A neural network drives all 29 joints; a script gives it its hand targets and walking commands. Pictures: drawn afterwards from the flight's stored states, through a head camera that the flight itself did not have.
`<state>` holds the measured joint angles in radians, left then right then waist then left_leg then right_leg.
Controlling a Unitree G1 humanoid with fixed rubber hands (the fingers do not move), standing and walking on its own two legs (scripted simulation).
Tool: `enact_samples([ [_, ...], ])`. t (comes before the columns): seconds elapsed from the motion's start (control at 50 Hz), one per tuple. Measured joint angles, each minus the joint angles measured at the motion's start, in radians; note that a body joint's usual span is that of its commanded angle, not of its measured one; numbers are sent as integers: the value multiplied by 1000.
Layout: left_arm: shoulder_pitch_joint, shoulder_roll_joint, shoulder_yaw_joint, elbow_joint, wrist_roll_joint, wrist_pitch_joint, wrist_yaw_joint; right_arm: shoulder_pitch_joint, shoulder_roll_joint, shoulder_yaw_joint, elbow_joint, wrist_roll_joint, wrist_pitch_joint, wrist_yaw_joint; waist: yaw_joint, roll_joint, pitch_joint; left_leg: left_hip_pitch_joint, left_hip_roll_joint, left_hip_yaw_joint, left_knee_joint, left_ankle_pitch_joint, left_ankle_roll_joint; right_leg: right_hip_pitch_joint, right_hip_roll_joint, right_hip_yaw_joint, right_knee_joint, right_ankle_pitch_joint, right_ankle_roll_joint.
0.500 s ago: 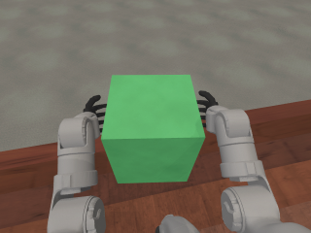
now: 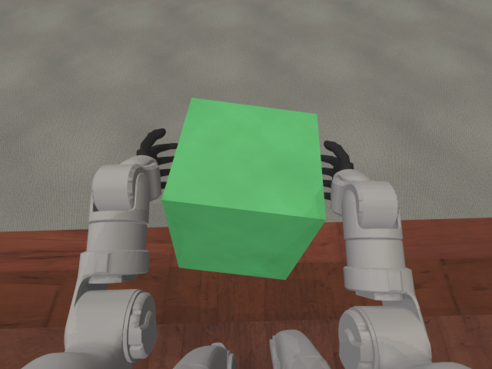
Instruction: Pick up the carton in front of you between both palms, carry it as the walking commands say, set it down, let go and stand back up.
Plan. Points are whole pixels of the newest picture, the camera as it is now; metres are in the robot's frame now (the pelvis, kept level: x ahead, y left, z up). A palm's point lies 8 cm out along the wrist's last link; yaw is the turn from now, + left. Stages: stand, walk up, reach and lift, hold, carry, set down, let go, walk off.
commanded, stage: carry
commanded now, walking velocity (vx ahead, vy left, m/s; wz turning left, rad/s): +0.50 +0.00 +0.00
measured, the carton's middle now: (242, 196) +0.39 +0.00 +0.02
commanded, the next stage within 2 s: none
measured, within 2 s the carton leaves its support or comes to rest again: neither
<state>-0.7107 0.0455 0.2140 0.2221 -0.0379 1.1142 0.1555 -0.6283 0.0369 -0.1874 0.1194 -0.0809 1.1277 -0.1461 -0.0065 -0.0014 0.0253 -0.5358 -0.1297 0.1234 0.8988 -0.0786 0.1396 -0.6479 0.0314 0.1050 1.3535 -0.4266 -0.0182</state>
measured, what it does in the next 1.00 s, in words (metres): goes down: right foot 0.11 m lower, then left foot 0.14 m lower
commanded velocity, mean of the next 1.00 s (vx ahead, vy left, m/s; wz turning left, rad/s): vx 0.50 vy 0.00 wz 0.00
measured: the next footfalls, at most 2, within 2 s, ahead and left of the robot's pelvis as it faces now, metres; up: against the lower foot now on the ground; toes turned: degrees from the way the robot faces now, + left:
right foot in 0.20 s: +0.32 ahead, -0.07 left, -0.11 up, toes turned +1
left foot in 0.54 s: +0.63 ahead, +0.01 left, -0.25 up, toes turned +0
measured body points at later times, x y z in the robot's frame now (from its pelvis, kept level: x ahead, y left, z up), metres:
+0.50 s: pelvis +0.46 -0.04 -0.16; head +0.48 -0.04 +0.29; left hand +0.79 +0.17 -0.08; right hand +0.84 -0.13 -0.08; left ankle +0.58 +0.04 -0.87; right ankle +0.32 -0.08 -0.79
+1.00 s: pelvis +0.95 -0.05 -0.41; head +0.95 -0.04 +0.04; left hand +1.31 +0.08 -0.33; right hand +1.31 -0.22 -0.32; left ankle +0.91 +0.06 -1.02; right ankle +0.94 -0.10 -1.07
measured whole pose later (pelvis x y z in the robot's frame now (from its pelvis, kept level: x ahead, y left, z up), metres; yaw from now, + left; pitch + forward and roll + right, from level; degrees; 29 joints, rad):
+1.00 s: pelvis +0.95 -0.05 -0.41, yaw -2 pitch +2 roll -3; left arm -0.59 -0.03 0.17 0.28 0.08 1.09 0.13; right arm -0.66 -0.07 -0.15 0.37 0.04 1.10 -0.15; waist -0.02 0.03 -0.06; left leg -0.61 -0.01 -0.09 1.39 -0.41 0.01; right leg -0.51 0.08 -0.19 0.98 0.39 -0.17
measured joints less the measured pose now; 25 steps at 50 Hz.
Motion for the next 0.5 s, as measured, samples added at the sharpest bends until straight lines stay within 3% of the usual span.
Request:
enact_samples([
  [0.04,25,-24,19,-13,27,17,-27,30,-8,15,-5,34,12,-17,-55,3,13,28,7,17,39,2,31,-51,-31,-3,-144,106,2],
  [0.06,43,-34,28,-28,44,23,-36,42,-10,23,-6,52,15,-27,-86,5,19,48,11,15,64,-31,28,-66,-37,-13,-219,208,0],
  [0.12,92,-69,54,-74,86,26,-48,52,-25,50,0,103,21,-61,-171,4,26,129,16,-7,151,-216,3,-14,-19,-72,-572,570,-2],
  [0.16,98,-89,62,-92,112,22,-54,29,-50,55,18,137,18,-68,-194,-13,16,166,23,4,255,-240,-23,66,4,-114,-731,771,-25],
  [0.18,86,-100,57,-93,129,18,-55,10,-70,48,26,155,18,-67,-186,-26,2,168,24,8,340,-252,-32,119,9,-129,-791,825,-52],
  [0.2,67,-110,51,-92,148,10,-55,-20,-93,39,41,175,12,-64,-170,-30,-12,148,24,-10,454,-330,-46,156,17,-135,-787,795,-75],
  [0.24,39,-110,33,-86,170,-40,-53,-98,-117,12,102,180,-38,-43,-131,31,21,68,48,-141,632,-409,-81,94,77,-188,-586,662,-113],
  [0.28,51,-101,11,-82,160,-46,-41,-107,-108,-8,127,163,-51,-26,-89,25,20,-14,63,-222,633,-376,-102,84,93,-210,-464,491,-138],
  [0.32,82,-95,-10,-97,137,-25,-20,-93,-95,-9,130,138,-37,-14,-34,12,19,-79,100,-243,496,-336,-122,103,89,-226,-413,442,-120],
  [0.36,113,-90,-23,-107,112,-3,-3,-68,-75,-20,123,106,-21,2,24,6,24,-131,134,-239,361,-272,-127,134,83,-248,-381,440,-146],
  [0.44,149,-65,-55,-101,49,21,26,2,-29,-36,74,38,6,26,140,-6,20,-123,135,-182,-33,149,-132,231,75,-243,-305,358,-155],
  [0.5,127,-25,-73,-77,-4,24,36,18,4,-52,41,-7,15,35,182,14,-14,-9,94,-105,-307,431,-107,299,77,-243,-187,286,-128],
])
